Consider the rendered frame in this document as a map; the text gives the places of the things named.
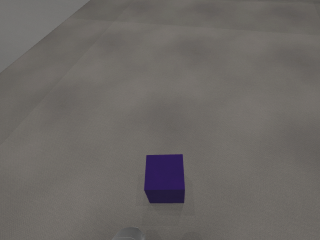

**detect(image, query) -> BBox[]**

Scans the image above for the carton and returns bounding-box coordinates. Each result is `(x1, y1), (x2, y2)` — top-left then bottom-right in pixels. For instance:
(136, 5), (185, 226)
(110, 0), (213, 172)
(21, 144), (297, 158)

(144, 154), (185, 204)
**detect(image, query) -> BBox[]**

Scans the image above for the left robot thigh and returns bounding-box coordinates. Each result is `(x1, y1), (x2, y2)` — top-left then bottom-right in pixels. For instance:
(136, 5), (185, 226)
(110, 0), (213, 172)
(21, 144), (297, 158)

(112, 227), (146, 240)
